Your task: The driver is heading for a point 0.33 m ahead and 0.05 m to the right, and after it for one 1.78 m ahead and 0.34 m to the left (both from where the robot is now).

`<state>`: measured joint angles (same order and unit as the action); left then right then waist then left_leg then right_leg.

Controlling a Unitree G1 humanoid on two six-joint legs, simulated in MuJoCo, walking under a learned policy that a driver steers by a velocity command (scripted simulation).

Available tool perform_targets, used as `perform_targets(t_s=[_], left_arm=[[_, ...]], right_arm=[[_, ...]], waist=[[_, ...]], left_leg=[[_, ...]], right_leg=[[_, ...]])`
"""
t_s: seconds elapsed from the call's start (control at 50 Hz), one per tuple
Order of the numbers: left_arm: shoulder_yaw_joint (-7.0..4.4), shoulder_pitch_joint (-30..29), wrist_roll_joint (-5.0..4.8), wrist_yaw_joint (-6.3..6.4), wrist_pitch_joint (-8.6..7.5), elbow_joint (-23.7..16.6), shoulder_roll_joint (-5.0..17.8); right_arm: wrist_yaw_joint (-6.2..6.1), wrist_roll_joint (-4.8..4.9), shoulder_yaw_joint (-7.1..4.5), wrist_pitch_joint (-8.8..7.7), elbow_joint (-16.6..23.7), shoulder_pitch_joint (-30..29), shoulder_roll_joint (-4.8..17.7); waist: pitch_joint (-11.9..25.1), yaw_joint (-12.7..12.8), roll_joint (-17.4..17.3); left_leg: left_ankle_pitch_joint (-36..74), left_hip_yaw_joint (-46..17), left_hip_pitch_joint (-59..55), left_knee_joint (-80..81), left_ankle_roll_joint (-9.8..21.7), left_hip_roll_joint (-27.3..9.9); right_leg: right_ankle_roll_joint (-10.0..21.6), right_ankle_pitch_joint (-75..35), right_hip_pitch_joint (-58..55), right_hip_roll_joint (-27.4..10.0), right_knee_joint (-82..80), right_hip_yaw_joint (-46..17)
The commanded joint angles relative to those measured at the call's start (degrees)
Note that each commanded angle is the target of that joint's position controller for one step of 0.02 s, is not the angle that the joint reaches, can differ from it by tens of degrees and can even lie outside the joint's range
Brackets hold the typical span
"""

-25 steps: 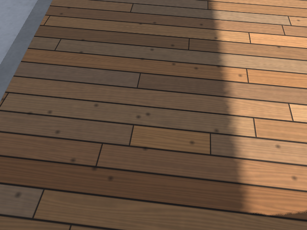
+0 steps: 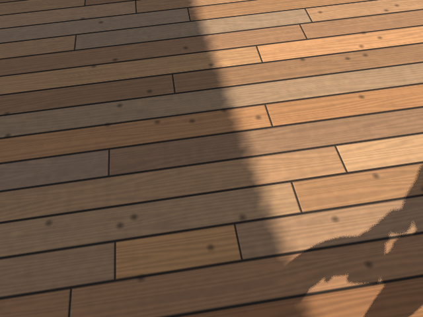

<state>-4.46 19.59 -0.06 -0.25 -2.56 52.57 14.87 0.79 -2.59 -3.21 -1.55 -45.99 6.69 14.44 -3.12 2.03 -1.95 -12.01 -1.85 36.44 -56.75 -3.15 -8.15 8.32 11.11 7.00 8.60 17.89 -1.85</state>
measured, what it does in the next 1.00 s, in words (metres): walks ahead: left foot, then right foot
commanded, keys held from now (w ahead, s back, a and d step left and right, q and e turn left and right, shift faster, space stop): w+e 0.18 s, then e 0.12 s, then q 0.70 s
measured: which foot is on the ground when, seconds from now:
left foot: up 0.00-0.26, down 0.28-0.68, up 0.70-1.00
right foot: down 0.00-0.26, up 0.28-0.66, down 0.68-1.00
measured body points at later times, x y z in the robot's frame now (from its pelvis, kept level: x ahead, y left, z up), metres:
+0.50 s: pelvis +0.24 +0.05 +0.00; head +0.28 +0.06 +0.45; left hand +0.40 +0.29 -0.13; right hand +0.27 -0.23 -0.12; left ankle +0.31 +0.13 -0.74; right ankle +0.21 -0.08 -0.69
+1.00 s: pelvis +0.25 +0.04 -0.01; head +0.28 +0.04 +0.44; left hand +0.35 +0.31 -0.12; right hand +0.38 -0.23 -0.13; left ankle +0.22 +0.14 -0.72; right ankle +0.27 -0.08 -0.74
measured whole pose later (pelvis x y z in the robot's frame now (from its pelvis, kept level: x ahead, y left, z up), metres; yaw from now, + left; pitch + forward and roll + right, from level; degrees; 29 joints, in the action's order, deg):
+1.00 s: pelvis +0.25 +0.04 -0.01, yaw +4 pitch +0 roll +0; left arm -2.1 10.3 1.7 1.7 0.7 45.1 14.9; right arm 2.1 -0.3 -3.9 4.8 -44.0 11.6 16.4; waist -3.0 0.5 -0.3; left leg -25.9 1.9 18.7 -43.9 -0.8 0.1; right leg 0.7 13.5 13.9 -3.4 27.5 8.2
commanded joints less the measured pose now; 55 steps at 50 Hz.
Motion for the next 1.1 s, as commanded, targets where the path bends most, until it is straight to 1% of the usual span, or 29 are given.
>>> perform_targets(t_s=[0.02, 0.16, 0.2, 0.24, 0.26, 0.28, 0.3, 0.32, 0.34, 0.36, 0.38, 0.46, 0.5, 0.58, 0.66, 0.68, 0.7, 0.72, 0.74, 0.76, 0.78, 0.84, 0.92, 0.96, 1.0, 1.04, 1.06, 1.08, 1.1], left_arm=[[-1.63, 3.2, 0.0, 0.13, -0.91, -3.0, 8.4], [-1.62, 8.4, 0.82, 0.97, -0.59, -2.9, 9.3], [-1.84, 6.6, 0.98, 1.46, -0.51, -3.4, 10.2], [-2.13, 3.5, 0.78, 1.29, -0.77, -4.3, 11.4], [-2.03, 1.7, -0.19, 0.85, -1.28, -4.9, 10.9], [-0.7, 2.8, -1.31, 0.82, -1.63, -7.5, 5.7], [-0.62, 12.4, -2.75, 1.72, -0.77, -8.2, 4.0], [-1.21, 12.3, 0.46, 2.11, 0.33, -5.4, 8.5], [-1.24, 7.9, 1.16, 1.52, 0.65, -5.3, 8.0], [-0.82, 5.5, 1.46, 1.04, 0.85, -5.6, 6.3], [-0.43, 4.1, 1.73, 0.44, 1.38, -5.7, 5.0], [0.88, 5.0, 1.91, -0.2, 3.18, -5.1, 2.9], [1.84, 1.7, 2.06, 0.14, 3.47, -5.6, 2.0], [2.16, -4.4, 1.15, 1.03, 4.01, -7.1, 4.1], [2.34, -4.3, 1.33, 2.4, 3.07, -7.8, 4.1], [1.87, -3.2, 2.12, 3.06, 2.44, -8.3, 6.8], [0.83, -4.7, 2.29, 3.56, 2.36, -9.0, 11.8], [0.06, -5.5, 1.95, 3.27, 2.72, -9.0, 12.7], [0.96, -6.5, 1.6, 3.15, 2.63, -9.7, 9.1], [1.7, -9.7, 1.21, 3.18, 2.52, -10.1, 6.1], [2.02, -12.1, 1.28, 3.32, 2.53, -10.9, 5.0], [1.77, -10.3, 1.48, 3.45, 2.41, -10.7, 5.5], [0.68, -8.1, 1.64, 2.66, 2.61, -10.0, 7.8], [-0.01, -7.7, 1.9, 1.98, 2.8, -9.8, 9.3], [-0.61, -7.8, 1.76, 1.54, 3.09, -9.7, 10.5], [-1.03, -8.4, 1.18, 1.38, 3.42, -9.4, 10.9], [-0.82, -6.5, 1.41, 1.15, 3.58, -9.2, 9.2], [0.62, -6.8, 1.66, 1.11, 4.05, -13.0, 3.9], [0.62, -12.7, 1.95, 2.12, 4.98, -14.0, 5.9]], right_arm=[[0.11, 0.12, -0.66, 0.16, 4.2, -3.2, 4.2], [0.8, 0.91, 0.49, -1.08, 9.2, -13.5, 4.5], [0.52, 1.07, 0.36, -1.66, 9.2, -10.8, 5.6], [-0.72, 1.02, -0.57, -2.65, 6.0, 0.4, 8.1], [-1.44, 0.55, -1.08, -3.74, 4.5, 8.4, 9.6], [-2.29, -0.73, -1.87, -4.15, 4.3, 16.6, 14.3], [-1.7, -0.24, -2.55, -3.08, 5.4, 13.6, 17.4], [-1.42, 1.52, -1.85, -2.15, 6.1, 10.6, 12.0], [-1.33, 1.87, -0.15, -2.19, 6.1, 7.3, 6.4], [-1.14, 1.67, 0.82, -2.27, 5.6, 5.6, 3.7], [-1.26, 1.77, 1.23, -2.57, 4.7, 5.8, 3.0], [-0.56, 1.79, 1.47, -3.44, 1.7, 4.4, 4.9], [-0.29, 1.66, 1.26, -3.02, 1.1, 4.4, 6.1], [0.05, 1.75, -0.68, -0.44, 0.4, 7.3, 10.2], [-0.36, 2.28, -1.44, 2.41, 1.1, 6.2, 9.8], [-0.38, 2.58, -0.93, 2.36, 2.0, 6.8, 7.4], [-0.22, 3.29, 0.11, 2.27, 3.7, 7.2, 2.5], [-0.87, 2.09, -0.66, 2.65, 3.5, 8.4, 5.4], [-1.05, 1.52, -1.74, 3.17, 2.6, 9.7, 7.9], [-1.07, 1.54, -2.16, 3.72, 1.5, 11.1, 7.7], [-1.09, 1.4, -2.35, 4.23, 0.9, 12.0, 7.4], [-0.04, 1.47, -2.15, 5.09, 1.6, 10.7, 6.1], [1.24, 2.11, -1.29, 5.84, 4.6, 6.0, 4.6], [1.39, 2.39, -1.32, 5.93, 5.7, 5.1, 5.4], [1.48, 2.59, -1.4, 5.66, 6.3, 5.4, 5.8], [1.1, 2.15, -1.37, 4.72, 5.8, 8.0, 5.7], [0.5, 1.28, -2.12, 3.89, 5.7, 9.0, 9.1], [0.28, 1.25, -4.12, 3.22, 7.4, 9.3, 18.7], [0.14, 1.57, -4.9, 3.3, 6.0, 14.7, 18.9]], waist=[[0.6, 0.4, 4.3], [0.0, 3.8, 5.9], [-0.2, 1.7, 6.5], [4.5, -3.0, 6.4], [8.8, -7.4, 4.6], [18.3, -8.9, -3.1], [26.2, -3.0, -14.9], [22.4, -2.0, -5.7], [14.0, -2.0, -2.3], [9.6, -1.6, -1.1], [7.6, -1.7, -3.7], [8.8, 2.1, -5.1], [8.9, 1.4, -6.0], [8.3, -1.1, -6.7], [4.1, 0.4, -4.4], [4.8, 0.3, 0.6], [4.8, -1.5, 12.4], [4.3, -0.7, 15.5], [3.7, -2.2, 10.2], [2.5, -4.1, 7.3], [2.5, -5.1, 7.6], [4.2, -3.8, 9.3], [5.6, -1.1, 11.4], [6.1, -0.5, 12.6], [6.4, -0.8, 12.7], [6.3, -3.4, 9.5], [5.8, -3.5, 0.7], [4.0, -2.1, -16.0], [4.9, -7.5, -9.9]], left_leg=[[6.0, 1.7, 4.3, 6.1, -0.7, 1.7], [9.8, 1.7, 3.2, 19.7, 1.2, 5.9], [7.9, 1.1, -3.3, 24.3, 2.6, 7.3], [6.9, 2.3, -19.5, 28.7, 4.7, 10.8], [14.9, 0.1, -32.2, 32.4, 6.3, 7.0], [29.1, -12.6, -47.5, 29.1, 8.9, -9.1], [46.9, -32.6, -54.7, 30.4, 17.6, -23.3], [44.7, -31.2, -46.7, 30.6, 18.3, -19.0], [44.4, -21.7, -39.0, 32.2, 17.4, -14.8], [44.0, -15.2, -34.2, 34.2, 15.9, -11.0], [44.0, -11.5, -31.3, 36.1, 15.0, -8.4], [50.6, -5.0, -23.8, 38.0, 15.6, -4.2], [48.7, -4.3, -22.8, 37.9, 15.3, -2.5], [27.2, -9.3, -21.0, 38.3, 15.1, -2.3], [7.0, -15.2, -13.7, 35.3, 11.8, -0.4], [1.6, -14.4, -10.6, 31.0, 9.0, 2.0], [-11.3, -5.7, -4.6, 20.6, 5.7, 10.3], [-22.5, 1.5, -6.3, 6.8, 4.8, 13.6], [-21.7, -0.7, -7.5, -1.2, 4.7, 11.2], [-18.7, -0.9, -8.0, -4.6, 4.2, 10.3], [-16.0, -0.3, -7.8, -6.3, 3.5, 9.8], [-13.6, 1.7, -6.5, -4.1, 1.3, 9.5], [-14.3, 3.6, -11.8, 8.1, 1.3, 8.6], [-14.7, 5.3, -15.1, 12.8, 2.2, 9.1], [-13.3, 6.7, -18.0, 18.4, 3.3, 9.6], [-2.4, 6.7, -26.0, 31.9, 4.9, 10.5], [1.2, -3.5, -31.4, 39.4, 6.4, 5.0], [24.6, -27.3, -35.2, 40.1, 13.0, -12.7], [30.2, -26.7, -31.9, 39.1, 19.8, -14.4]], right_leg=[[6.2, -18.4, -2.4, -15.0, -6.5, -14.5], [5.0, -26.7, -9.9, -15.8, -1.4, -17.6], [2.9, -32.1, -9.1, -15.7, 1.9, -18.3], [-0.9, -45.9, -5.7, -12.2, 13.0, -16.7], [-2.8, -41.0, -0.1, -8.8, 24.3, -15.0], [-4.4, -13.2, 9.5, -4.4, 41.6, -10.2], [-5.4, 27.5, 21.0, 3.2, 55.8, -5.0], [-5.1, 21.5, 21.4, -2.3, 59.2, -6.0], [-5.9, 17.5, 21.9, -3.2, 57.5, -5.6], [-6.6, 15.5, 22.2, -4.8, 54.2, -5.4], [-7.1, 14.3, 21.5, -5.7, 51.0, -5.9], [-8.6, 10.8, 12.6, -5.8, 38.5, -2.1], [-9.1, 8.5, 10.3, -6.6, 29.7, 0.4], [-9.1, 7.2, 8.5, -6.2, 23.5, 1.5], [-7.0, 4.5, 1.4, -6.6, 8.1, 1.0], [-5.3, 6.1, -1.8, -13.9, 2.0, -6.4], [-0.9, 3.7, -3.4, -25.2, -4.4, -18.4], [5.9, -5.1, 4.1, -32.7, -5.6, -22.8], [7.9, -10.8, 5.7, -31.1, -4.6, -19.9], [6.6, -13.8, 6.7, -27.7, -3.7, -14.2], [4.6, -15.6, 6.0, -24.8, -3.1, -9.6], [3.6, -25.5, 0.0, -22.4, 0.2, -2.9], [3.3, -22.6, -1.8, -24.0, 2.3, -0.5], [3.1, -22.6, -1.4, -25.0, 3.6, -0.1], [2.2, -21.8, -1.0, -25.7, 5.7, 0.3], [-2.2, -14.7, 3.7, -24.2, 11.7, 3.9], [-6.4, -3.7, 10.9, -20.8, 21.1, 7.8], [-11.2, 24.2, 27.2, -10.3, 33.4, 11.5], [-10.7, 26.3, 27.7, -9.4, 41.5, 2.5]])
